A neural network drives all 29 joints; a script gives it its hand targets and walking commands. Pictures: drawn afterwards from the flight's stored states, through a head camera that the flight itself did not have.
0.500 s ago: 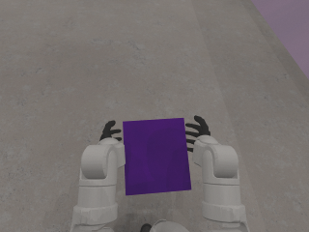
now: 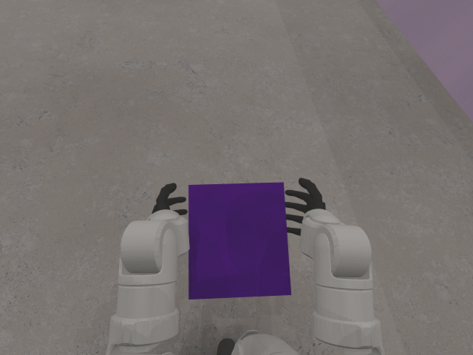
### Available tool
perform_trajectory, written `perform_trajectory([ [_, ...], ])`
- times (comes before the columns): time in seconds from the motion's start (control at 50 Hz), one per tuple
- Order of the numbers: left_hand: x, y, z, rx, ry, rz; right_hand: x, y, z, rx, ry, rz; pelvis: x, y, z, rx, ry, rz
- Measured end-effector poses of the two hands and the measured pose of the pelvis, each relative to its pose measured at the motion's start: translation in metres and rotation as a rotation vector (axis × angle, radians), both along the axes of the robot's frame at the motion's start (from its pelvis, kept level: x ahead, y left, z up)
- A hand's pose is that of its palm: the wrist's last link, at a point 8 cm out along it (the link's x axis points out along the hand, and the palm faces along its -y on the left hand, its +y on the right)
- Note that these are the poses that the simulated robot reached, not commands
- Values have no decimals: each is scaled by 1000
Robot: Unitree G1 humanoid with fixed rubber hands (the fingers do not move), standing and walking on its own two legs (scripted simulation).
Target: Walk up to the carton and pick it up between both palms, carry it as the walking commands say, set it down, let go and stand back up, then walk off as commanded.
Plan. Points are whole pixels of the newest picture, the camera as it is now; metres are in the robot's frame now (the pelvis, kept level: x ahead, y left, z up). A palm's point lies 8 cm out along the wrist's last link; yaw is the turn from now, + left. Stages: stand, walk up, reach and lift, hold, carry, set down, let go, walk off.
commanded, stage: carry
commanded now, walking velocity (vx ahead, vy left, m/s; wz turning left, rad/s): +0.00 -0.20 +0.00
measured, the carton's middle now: (236, 237) +0.33 -0.01 -0.05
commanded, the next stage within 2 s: none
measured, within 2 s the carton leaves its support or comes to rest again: neither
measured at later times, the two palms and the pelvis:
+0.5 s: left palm (198, 253) +0.27 +0.05 +0.05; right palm (344, 223) +0.30 -0.18 +0.06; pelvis -0.03 -0.09 +0.00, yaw +3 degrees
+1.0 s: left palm (286, 258) +0.26 -0.08 +0.05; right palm (439, 247) +0.26 -0.31 +0.06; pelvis -0.06 -0.18 -0.01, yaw +2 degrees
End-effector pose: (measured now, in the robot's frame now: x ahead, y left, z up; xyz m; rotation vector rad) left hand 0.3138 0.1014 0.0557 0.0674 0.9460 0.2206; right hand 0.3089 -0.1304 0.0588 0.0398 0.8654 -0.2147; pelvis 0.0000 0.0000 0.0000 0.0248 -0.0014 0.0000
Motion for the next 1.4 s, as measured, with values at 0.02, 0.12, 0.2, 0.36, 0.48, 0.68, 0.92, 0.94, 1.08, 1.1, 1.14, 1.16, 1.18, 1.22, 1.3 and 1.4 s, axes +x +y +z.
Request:
perform_trajectory([
  [0.02, -1, -4, 0, 2, -6, -12, -1, -3, 0, 2, -9, -12, -2, -3, -1, -16, -2, 11],
  [0.12, -7, -21, -1, 34, -56, 20, 5, -16, 0, -8, -66, -28, -11, -26, -14, -18, -8, 22],
  [0.2, -17, -32, -8, 31, -27, 49, 1, -26, -6, -21, -39, 4, -16, -43, -13, 2, -13, 43],
  [0.36, -33, -45, -16, -25, 26, 77, -11, -39, -4, -78, 18, 42, -25, -68, -10, -23, -5, 70],
  [0.48, -43, -51, -9, -8, 14, 110, -7, -45, 2, -39, 1, 89, -30, -86, -2, -55, 1, 53],
  [0.68, -41, -96, 7, 51, -41, 180, -3, -89, -3, 18, -49, 126, -37, -139, -4, -49, 19, 72],
  [0.92, -49, -169, -6, -14, -19, -33, -39, -167, 1, -29, -34, -33, -49, -170, -8, -27, 8, 36],
  [0.94, -51, -173, -7, -15, -18, -40, -42, -172, 2, -34, -35, -38, -50, -173, -7, -18, 6, 36],
  [1.08, -69, -188, -12, 7, 12, -56, -60, -183, 6, -67, -14, -53, -63, -182, -8, 3, -18, 23],
  [1.1, -72, -189, -12, 8, 14, -55, -61, -183, 6, -67, -12, -51, -64, -183, -8, -1, -22, 20],
  [1.14, -78, -187, -10, 7, 18, -47, -64, -182, 7, -65, -10, -37, -66, -185, -9, -10, -28, 17],
  [1.16, -80, -186, -9, 7, 19, -37, -66, -181, 7, -65, -9, -27, -67, -187, -10, -13, -30, 17],
  [1.18, -83, -185, -8, 8, 20, -26, -67, -180, 8, -66, -9, -16, -68, -188, -10, -12, -32, 19],
  [1.22, -87, -183, -5, 8, 22, -1, -69, -178, 9, -70, -7, 9, -70, -191, -9, -1, -34, 26],
  [1.3, -96, -178, 3, 20, 21, 37, -73, -172, 12, -58, -4, 39, -76, -192, -6, 9, -36, 37],
  [1.4, -103, -170, 12, 25, 2, 44, -80, -164, 19, -57, -20, 46, -82, -185, -6, -6, -48, 32],
])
